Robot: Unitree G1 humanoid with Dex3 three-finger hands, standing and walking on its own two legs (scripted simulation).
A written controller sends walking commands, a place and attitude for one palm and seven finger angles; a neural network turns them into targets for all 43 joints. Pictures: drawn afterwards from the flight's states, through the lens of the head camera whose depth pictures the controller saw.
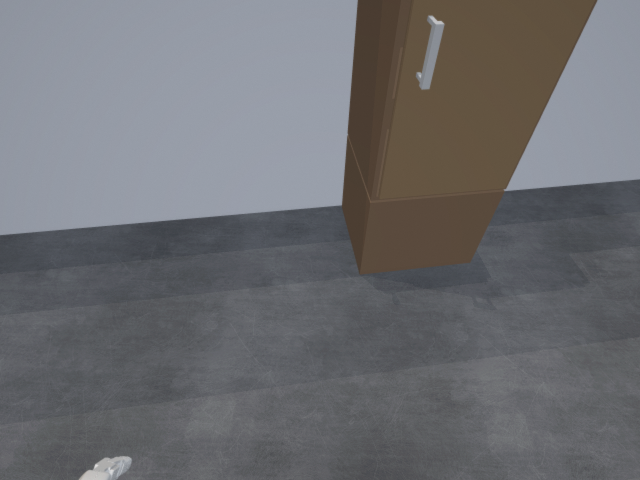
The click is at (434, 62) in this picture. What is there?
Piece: cupboard door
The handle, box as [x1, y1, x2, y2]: [416, 16, 444, 89]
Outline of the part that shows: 432,16 428,16 427,20 432,26 422,73 416,73 416,77 420,82 419,86 421,89 429,88 444,24 441,21 437,21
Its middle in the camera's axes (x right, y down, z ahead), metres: +0.24 -0.42 +0.87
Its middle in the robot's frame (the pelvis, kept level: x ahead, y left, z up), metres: +0.96 -0.20 +0.12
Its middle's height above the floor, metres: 0.89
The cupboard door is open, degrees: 0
